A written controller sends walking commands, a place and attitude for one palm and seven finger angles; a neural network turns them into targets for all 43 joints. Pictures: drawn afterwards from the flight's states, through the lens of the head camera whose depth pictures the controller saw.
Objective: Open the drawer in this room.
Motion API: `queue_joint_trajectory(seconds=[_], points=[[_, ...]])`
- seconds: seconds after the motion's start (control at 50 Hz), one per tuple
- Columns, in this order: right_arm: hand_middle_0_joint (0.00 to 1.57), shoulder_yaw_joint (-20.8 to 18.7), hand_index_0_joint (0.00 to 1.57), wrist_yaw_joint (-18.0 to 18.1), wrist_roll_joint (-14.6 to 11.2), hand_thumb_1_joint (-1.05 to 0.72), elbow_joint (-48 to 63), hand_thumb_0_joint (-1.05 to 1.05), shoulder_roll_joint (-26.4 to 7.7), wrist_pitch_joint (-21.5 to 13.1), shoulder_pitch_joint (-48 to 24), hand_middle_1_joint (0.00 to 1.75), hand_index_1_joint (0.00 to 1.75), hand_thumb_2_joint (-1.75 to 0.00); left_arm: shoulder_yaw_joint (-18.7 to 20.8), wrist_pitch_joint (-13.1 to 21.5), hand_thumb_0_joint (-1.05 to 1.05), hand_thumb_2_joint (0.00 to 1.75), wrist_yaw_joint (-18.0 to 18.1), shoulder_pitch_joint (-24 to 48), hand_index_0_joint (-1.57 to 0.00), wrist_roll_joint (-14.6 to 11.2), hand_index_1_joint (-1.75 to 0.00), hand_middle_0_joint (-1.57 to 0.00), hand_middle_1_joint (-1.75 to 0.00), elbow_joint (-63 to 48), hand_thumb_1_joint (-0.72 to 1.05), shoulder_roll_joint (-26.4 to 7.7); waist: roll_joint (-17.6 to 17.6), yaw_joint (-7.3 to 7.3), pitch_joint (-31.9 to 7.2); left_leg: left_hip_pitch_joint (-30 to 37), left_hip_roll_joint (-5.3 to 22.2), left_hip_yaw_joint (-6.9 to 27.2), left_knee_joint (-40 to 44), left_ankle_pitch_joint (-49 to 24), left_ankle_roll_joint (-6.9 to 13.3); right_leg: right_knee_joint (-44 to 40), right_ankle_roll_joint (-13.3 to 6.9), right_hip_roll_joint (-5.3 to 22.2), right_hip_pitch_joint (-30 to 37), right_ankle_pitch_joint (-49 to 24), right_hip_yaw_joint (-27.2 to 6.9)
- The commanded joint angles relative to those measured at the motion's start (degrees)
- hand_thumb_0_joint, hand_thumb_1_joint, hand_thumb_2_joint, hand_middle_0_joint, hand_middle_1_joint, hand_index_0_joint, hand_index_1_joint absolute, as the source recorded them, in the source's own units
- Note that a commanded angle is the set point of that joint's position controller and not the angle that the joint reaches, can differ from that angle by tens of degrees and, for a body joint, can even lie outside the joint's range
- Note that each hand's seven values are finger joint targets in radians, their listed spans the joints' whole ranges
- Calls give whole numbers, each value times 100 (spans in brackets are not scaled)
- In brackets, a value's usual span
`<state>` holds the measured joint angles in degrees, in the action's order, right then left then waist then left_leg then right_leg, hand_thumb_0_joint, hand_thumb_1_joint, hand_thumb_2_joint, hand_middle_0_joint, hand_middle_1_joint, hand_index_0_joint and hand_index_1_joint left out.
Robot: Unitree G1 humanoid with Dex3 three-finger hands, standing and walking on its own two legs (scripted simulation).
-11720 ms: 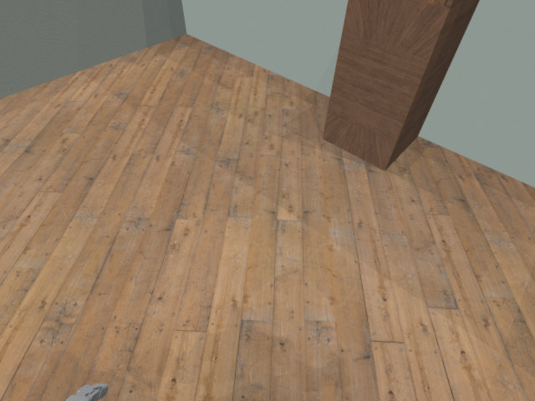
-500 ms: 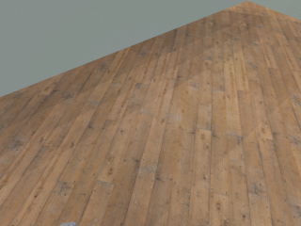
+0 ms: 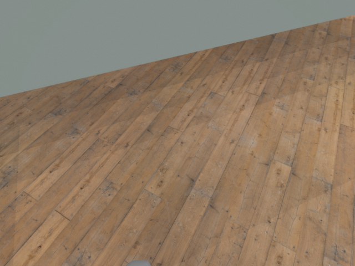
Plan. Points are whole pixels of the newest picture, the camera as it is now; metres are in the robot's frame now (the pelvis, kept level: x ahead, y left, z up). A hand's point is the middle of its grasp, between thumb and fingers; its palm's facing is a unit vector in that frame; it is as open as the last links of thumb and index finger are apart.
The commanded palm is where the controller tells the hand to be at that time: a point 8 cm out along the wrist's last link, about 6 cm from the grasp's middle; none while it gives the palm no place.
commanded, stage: turn or walk to find it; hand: left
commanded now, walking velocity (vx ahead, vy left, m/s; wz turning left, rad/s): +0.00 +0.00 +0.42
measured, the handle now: out of the picture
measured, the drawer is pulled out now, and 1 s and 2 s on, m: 0.00 0.00 0.00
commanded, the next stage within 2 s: none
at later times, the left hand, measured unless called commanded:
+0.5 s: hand out of the picture +0.05 +0.23 -0.15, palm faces +0.20 -0.94 -0.28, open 7.4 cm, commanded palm none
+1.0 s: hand out of the picture -0.11 +0.20 -0.19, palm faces +0.47 -0.85 -0.22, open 7.4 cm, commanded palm none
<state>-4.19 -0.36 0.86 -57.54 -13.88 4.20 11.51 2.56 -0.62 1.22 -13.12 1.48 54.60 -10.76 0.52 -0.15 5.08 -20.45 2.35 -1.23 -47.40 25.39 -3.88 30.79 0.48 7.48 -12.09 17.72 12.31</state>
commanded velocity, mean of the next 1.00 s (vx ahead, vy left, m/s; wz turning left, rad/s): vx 0.00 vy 0.00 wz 0.42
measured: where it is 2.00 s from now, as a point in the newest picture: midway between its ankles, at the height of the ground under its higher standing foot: outside the picture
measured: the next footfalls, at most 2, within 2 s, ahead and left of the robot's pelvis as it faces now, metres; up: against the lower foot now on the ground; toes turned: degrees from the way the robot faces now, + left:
left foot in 0.06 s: +0.03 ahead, +0.14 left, +0.00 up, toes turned +6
right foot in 0.52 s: +0.05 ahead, -0.11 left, +0.00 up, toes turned +7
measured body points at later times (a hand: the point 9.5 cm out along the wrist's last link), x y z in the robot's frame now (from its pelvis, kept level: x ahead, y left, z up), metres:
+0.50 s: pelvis -0.02 +0.00 +0.00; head +0.02 -0.01 +0.44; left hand +0.04 +0.28 -0.13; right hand +0.09 -0.22 -0.16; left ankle -0.01 +0.14 -0.74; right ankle +0.00 -0.11 -0.73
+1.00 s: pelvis -0.05 +0.01 -0.01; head -0.03 +0.03 +0.44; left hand -0.14 +0.24 -0.17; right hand +0.13 -0.20 -0.15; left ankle -0.11 +0.10 -0.74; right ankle +0.01 -0.11 -0.74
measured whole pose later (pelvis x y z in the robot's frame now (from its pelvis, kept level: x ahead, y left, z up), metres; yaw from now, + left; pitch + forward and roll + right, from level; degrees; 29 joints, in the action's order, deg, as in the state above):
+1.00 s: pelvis -0.05 +0.01 -0.01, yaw +26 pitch -1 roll +0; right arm -3.3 -0.6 0.7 -56.1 -13.0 2.5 9.0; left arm 3.1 -1.4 1.0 -14.8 1.0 55.9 -12.5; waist 1.9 -1.2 4.9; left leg -14.1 1.4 -3.9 -33.5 18.9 -1.1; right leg 36.2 1.5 9.7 -15.5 18.3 15.5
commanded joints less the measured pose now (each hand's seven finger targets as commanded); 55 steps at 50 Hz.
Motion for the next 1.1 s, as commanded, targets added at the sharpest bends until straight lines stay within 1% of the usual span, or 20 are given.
queue_joint_trajectory(seconds=[0.0, 0.02, 0.04, 0.06, 0.08, 0.1, 0.18, 0.36, 0.46, 0.48, 0.5, 0.52, 0.54, 0.62, 0.86, 0.94, 0.96, 0.98, 1.0, 1.08], points=[[20, -6, 20, -11, -30, -90, 456, 0, -336, -295, 142, 30, 30, -90, 328, 30, 0, 90, 42, -142, -20, -23, -30, -20, -30, -223, 90, -1295, 862, 32, -895, 798, -162, -355, 2126, -1218, 127, 150, -378, 1074, 559, -2893, -595], [20, -70, 20, -14, -10, -90, 408, 0, -658, -358, 410, 30, 30, -90, 299, -5, 0, 90, 30, -144, -20, -82, -30, -20, -30, -281, 90, -1132, 67, 193, -1128, 1693, 248, 105, 2622, -2252, 265, 910, -78, 819, -105, -2004, -335], [20, -211, 20, 15, 31, -90, 429, 0, -1230, -400, 604, 30, 30, -90, 211, -37, 0, 90, -3, -176, -20, -114, -30, -20, -30, -469, 90, -730, -1682, 281, -1153, 2500, 1702, 1985, 2645, -4373, 898, 1990, 350, 57, -1746, 961, -154], [20, -240, 20, 48, -5, -90, 349, 0, -1453, -330, 902, 30, 30, -90, 104, -94, 0, 90, 23, 190, -20, -66, -30, -20, -30, -585, 90, -673, -1579, 459, -1171, 2195, 2128, 2053, 2594, -5241, 1366, 2672, 357, -60, -1759, 2035, -639], [20, -217, 20, 82, 35, -90, 363, 0, -1358, -318, 750, 30, 30, -90, 140, -125, 0, 90, 18, 286, -20, -68, -30, -20, -30, -602, 90, -698, -1160, 381, -975, 1894, 2111, 1793, 2594, -4912, 1574, 3050, 317, -1, -1777, 1881, -841], [20, -173, 20, 144, 50, -90, 366, 0, -1169, -357, 546, 30, 30, -90, 156, -153, 0, 90, 31, 391, -20, -55, -30, -20, -30, -507, 90, -645, -1599, 359, -844, 1704, 1756, 1774, 2656, -4708, 1481, 3196, 342, 6, -1905, 1606, -1017], [20, -51, 20, 165, 41, -90, 577, 0, -881, -383, -102, 30, 30, -90, 189, -130, 0, 90, -60, 200, -20, -61, -30, -20, -30, -278, 90, -752, -916, 78, -560, 1367, 1177, 1195, 2721, -4136, 1259, 3307, 385, -100, -1775, 711, -1053], [20, -141, 20, 106, 71, -90, 625, 0, -945, -316, 59, 30, 30, -90, 133, -119, 0, 90, -23, 502, -20, -85, -30, -20, -30, -530, 90, -653, -915, 200, -555, 1128, 1110, 1794, 2751, -3308, 1389, 1756, 392, -349, -1217, 844, -1045], [20, -173, 20, 71, 23, -90, 723, 0, -858, -278, -189, 30, 30, -90, 174, 13, 0, 90, -2, -201, -20, -104, -30, -20, -30, -412, 90, -753, -734, -162, -826, 294, 597, 1779, 2076, -2787, 976, -558, 306, -499, 431, -557, -902], [20, -150, 20, 46, -21, -90, 753, 0, -599, -286, -102, 30, 30, -90, 233, 80, 0, 90, 32, -385, -20, -56, -30, -20, -30, -389, 90, -1014, -29, -222, -1010, -361, 213, 1449, 1496, -1842, 674, -1145, 162, 152, 1202, -717, -1497], [20, -79, 20, 26, -35, -90, 890, 0, -208, -296, -98, 30, 30, -90, 334, 124, 0, 90, 75, -466, -20, 29, -30, -20, -30, -401, 90, -1527, 1588, -274, -926, -1338, -622, 510, 206, 199, 260, -1388, -410, 1578, 1553, -1326, -2965], [20, -148, 20, 47, 0, -90, 938, 0, -478, -237, -248, 30, 30, -90, 310, 98, 0, 90, 77, -452, -20, -16, -30, -20, -30, -479, 90, -1594, 1368, -333, -818, -1189, -511, 612, -910, 897, 251, -1476, -903, 2091, 705, -1664, -3128], [20, -190, 20, 29, 22, -90, 853, 0, -526, -166, -179, 30, 30, -90, 329, 112, 0, 90, 101, -84, -20, -24, -30, -20, -30, -547, 90, -1369, 1160, -161, -632, -1116, -345, 813, -1577, 604, 277, -1611, -979, 1850, 205, -1045, -2762], [20, -171, 20, -63, 52, -90, 477, 0, -379, -82, 237, 30, 30, -90, 175, 128, 0, 90, 65, 469, -20, -47, -30, -20, -30, -690, 90, -899, 663, 175, -295, -1113, -180, 465, -2302, -422, 121, -1365, -580, 992, 31, -1267, -1401], [20, 15, 20, -31, -45, -90, 581, 0, -206, -206, -402, 30, 30, -90, 311, 89, 0, 90, 57, -382, -20, 47, -30, -20, -30, -231, 90, -1262, 1102, -304, -689, -356, -49, -212, 366, 232, 47, -759, -880, 1382, 961, -2863, -1019], [20, -4, 20, -18, -32, -90, 430, 0, -366, -300, 166, 30, 30, -90, 321, 16, 0, 90, 31, -164, -20, -41, -30, -20, -30, -197, 90, -1243, 645, 74, -930, 1090, -75, -320, 2256, -1362, 199, 96, -319, 1135, 244, -2250, -505], [20, -88, 20, -17, -6, -90, 415, 0, -738, -361, 363, 30, 30, -90, 283, -24, 0, 90, 19, -172, -20, -87, -30, -20, -30, -276, 90, -1021, -445, 193, -1067, 1853, 627, 625, 2749, -2178, 442, 1022, 12, 693, -613, -1126, -226], [20, -205, 20, 26, 28, -90, 439, 0, -1266, -368, 563, 30, 30, -90, 165, -64, 0, 90, -7, -30, -20, -102, -30, -20, -30, -507, 90, -627, -1960, 313, -862, 2165, 1914, 2229, 2917, -4025, 1087, 2070, 399, -6, -1983, 1670, -170], [20, -224, 20, 52, 30, -90, 357, 0, -1384, -303, 689, 30, 30, -90, 142, -133, 0, 90, 20, 267, -20, -57, -30, -20, -30, -567, 90, -707, -1484, 424, -824, 1707, 2195, 2054, 2880, -4058, 1483, 2727, 315, -8, -1816, 1932, -681], [20, -46, 20, 165, 43, -90, 528, 0, -863, -356, -143, 30, 30, -90, 211, -165, 0, 90, -60, 262, -20, -41, -30, -20, -30, -278, 90, -764, -1107, 78, -421, 1212, 1277, 1354, 2947, -3303, 1242, 3339, 342, -38, -1923, 715, -1071]])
